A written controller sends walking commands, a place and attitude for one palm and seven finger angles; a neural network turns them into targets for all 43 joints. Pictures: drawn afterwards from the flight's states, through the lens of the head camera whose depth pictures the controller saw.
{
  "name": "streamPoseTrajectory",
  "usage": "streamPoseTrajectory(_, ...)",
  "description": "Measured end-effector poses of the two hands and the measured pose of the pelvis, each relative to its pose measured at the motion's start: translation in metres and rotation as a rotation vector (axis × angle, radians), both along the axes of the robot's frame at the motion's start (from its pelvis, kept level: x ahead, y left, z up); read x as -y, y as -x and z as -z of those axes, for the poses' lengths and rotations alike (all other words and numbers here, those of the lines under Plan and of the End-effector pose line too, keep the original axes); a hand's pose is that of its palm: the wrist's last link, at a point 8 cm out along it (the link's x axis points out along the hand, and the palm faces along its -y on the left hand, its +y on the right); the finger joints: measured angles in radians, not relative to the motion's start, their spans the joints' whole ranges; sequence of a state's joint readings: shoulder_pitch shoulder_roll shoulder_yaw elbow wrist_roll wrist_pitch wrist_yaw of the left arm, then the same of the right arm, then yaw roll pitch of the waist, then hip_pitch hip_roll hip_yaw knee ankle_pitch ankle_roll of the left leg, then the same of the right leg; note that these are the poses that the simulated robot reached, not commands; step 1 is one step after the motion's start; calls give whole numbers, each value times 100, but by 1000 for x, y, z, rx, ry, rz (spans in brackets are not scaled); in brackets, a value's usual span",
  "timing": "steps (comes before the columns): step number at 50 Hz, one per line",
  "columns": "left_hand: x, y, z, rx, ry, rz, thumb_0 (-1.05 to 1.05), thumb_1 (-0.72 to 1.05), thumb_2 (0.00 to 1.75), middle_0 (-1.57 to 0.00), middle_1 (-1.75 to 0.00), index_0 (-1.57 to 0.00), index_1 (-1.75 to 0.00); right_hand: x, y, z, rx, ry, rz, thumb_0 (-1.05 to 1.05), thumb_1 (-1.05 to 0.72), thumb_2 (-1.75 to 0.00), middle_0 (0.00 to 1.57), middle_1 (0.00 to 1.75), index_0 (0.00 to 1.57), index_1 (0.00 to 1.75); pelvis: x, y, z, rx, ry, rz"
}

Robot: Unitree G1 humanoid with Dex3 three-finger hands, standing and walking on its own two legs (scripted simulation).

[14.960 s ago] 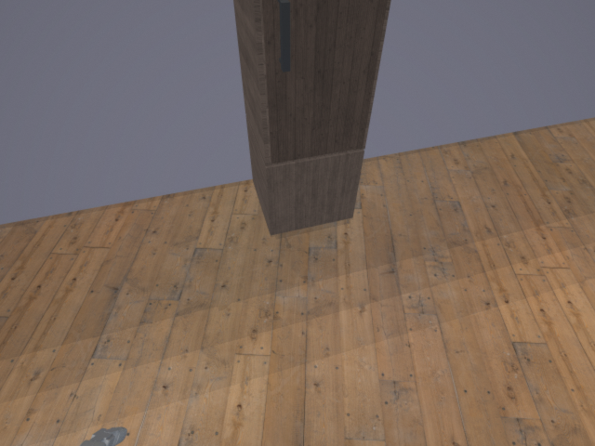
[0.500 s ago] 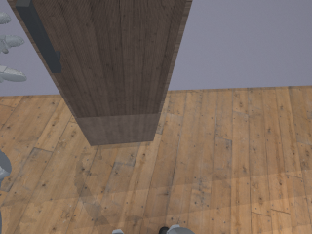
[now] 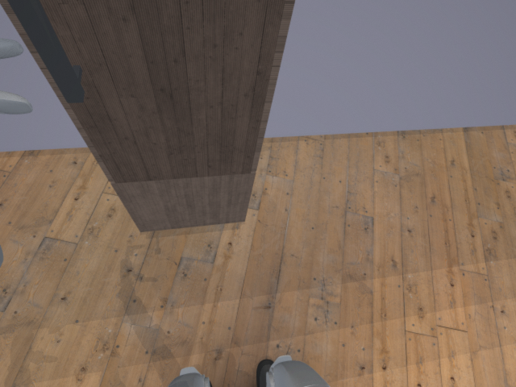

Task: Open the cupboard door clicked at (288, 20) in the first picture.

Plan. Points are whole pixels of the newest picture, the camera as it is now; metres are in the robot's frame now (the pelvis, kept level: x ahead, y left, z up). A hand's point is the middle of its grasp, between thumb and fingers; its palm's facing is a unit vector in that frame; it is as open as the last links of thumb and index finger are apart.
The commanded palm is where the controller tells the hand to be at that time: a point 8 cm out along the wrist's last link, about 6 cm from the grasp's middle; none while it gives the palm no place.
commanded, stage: move the hooked fingers beside the handle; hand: left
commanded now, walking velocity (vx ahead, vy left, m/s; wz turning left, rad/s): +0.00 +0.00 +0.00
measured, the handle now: (52, 37) +0.58 +0.23 +0.14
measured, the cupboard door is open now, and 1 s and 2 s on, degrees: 0 0 0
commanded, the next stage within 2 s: slide the fingers in behind the handle in 1.36 s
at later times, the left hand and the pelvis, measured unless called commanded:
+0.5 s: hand out of the picture +0.52 +0.29 +0.14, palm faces +0.01 -1.00 +0.02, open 14.0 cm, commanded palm +0.51 +0.33 +0.13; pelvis +0.01 +0.00 +0.00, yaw +0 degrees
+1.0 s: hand out of the picture +0.52 +0.28 +0.15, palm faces +0.06 -1.00 -0.02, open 13.9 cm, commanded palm +0.50 +0.32 +0.14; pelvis +0.01 +0.00 +0.00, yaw -1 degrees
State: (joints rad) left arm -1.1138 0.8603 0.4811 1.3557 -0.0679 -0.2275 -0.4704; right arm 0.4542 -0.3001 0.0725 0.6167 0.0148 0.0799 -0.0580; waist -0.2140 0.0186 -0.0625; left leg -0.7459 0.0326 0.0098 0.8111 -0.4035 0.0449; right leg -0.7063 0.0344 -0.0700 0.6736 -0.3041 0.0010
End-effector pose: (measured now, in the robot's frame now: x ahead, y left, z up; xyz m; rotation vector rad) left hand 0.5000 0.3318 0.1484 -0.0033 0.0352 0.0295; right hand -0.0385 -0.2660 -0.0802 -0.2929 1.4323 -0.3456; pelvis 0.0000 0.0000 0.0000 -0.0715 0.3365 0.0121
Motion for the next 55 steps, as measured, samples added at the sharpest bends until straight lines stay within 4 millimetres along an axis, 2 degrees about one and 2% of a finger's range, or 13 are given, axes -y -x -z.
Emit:
streamPoseTrajectory(6, -1, -6, 2, 5, 20, -3, -2, -50, 30, -30, -120, -30, -120, 1, 22, -6, -40, 19, 32, 1, -90, -90, 21, 30, 21, 30, 1, 3, 1, -14, 1, 12)
streamPoseTrajectory(12, -10, -5, 4, 3, 10, -11, -2, -50, 30, -30, -120, -30, -120, -1, 30, -9, -64, 19, 49, 1, -90, -90, 21, 30, 21, 30, 1, 1, 1, -24, 2, 21)
streamPoseTrajectory(17, -17, -2, 4, 10, 3, -9, -2, -50, 30, -30, -120, -30, -120, -4, 23, -7, -65, 8, 40, 1, -90, -90, 21, 30, 21, 30, -1, -2, 1, -28, 5, 18)
streamPoseTrajectory(22, -18, 0, 4, 10, 14, 8, -2, -50, 30, -29, -120, -30, -120, -6, 5, -4, -40, 0, 16, 1, -90, -90, 21, 30, 21, 30, -3, -7, 1, -24, 9, 9)
streamPoseTrajectory(29, -9, -4, 8, 4, 7, 22, -2, -50, 30, -29, -120, -30, -120, -7, -22, 1, 20, -5, -21, 1, -90, -90, 21, 30, 21, 30, -6, -10, 1, -21, 11, 0)
streamPoseTrajectory(35, 4, -9, 5, 26, 11, 18, -2, -50, 30, -29, -120, -30, -120, -8, -34, 4, 54, -20, -30, 1, -90, -90, 21, 30, 21, 30, -6, -12, 1, -17, 8, 1)
streamPoseTrajectory(41, 11, -10, 4, 12, 13, 7, -2, -50, 30, -30, -120, -30, -120, -9, -33, 7, 61, -43, -16, 1, -90, -90, 21, 30, 21, 30, -3, -14, 0, -8, 3, 10)
streamPoseTrajectory(46, 5, -5, 6, -8, 4, -22, -2, -50, 30, -30, -120, -31, -120, -6, -26, 6, 53, -43, 0, 1, -90, -90, 21, 30, 21, 30, 1, -13, -1, -5, -2, 16)
streamPoseTrajectory(55, -2, 7, -6, 34, -2, -6, -2, -50, 30, -29, -120, -30, -120, 6, -13, 2, 4, -23, -1, 1, -90, -90, 21, 30, 21, 30, 7, -10, -2, 4, -3, 4)
